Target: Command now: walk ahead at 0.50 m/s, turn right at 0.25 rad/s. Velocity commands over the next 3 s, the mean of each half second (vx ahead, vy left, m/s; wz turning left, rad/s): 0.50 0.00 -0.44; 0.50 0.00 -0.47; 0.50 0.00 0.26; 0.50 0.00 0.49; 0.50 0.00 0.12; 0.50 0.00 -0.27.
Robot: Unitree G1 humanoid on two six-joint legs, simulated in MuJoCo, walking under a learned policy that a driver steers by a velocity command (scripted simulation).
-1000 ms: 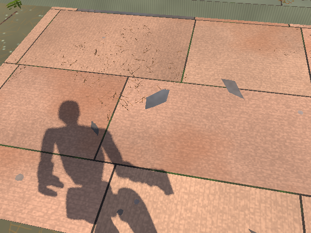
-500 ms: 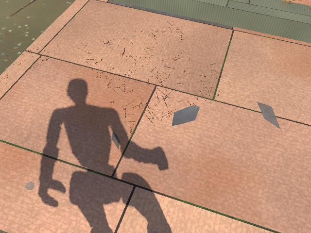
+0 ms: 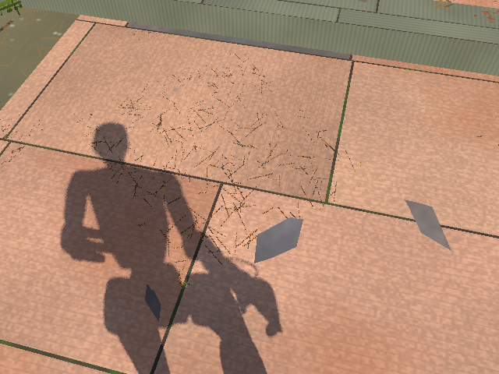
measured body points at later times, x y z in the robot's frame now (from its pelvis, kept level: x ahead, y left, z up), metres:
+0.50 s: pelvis +0.27 +0.03 +0.01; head +0.29 +0.03 +0.46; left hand +0.39 +0.30 -0.11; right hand +0.40 -0.26 -0.06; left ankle +0.35 +0.13 -0.72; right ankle +0.12 -0.07 -0.65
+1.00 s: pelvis +0.48 -0.11 +0.00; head +0.51 -0.14 +0.45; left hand +0.79 +0.00 -0.07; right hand +0.36 -0.37 -0.13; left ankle +0.41 +0.11 -0.64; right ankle +0.51 -0.22 -0.72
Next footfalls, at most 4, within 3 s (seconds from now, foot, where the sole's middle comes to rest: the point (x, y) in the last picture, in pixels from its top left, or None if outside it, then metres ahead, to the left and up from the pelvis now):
0.42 left None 0.39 0.12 -0.76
0.92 right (350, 333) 0.54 -0.24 -0.76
1.48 left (311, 216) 0.92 -0.18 -0.76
1.96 right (376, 160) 1.14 -0.43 -0.76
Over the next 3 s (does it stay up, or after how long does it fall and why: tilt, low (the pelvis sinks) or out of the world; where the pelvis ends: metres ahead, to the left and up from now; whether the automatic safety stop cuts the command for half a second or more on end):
stays up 1.53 -0.33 0.00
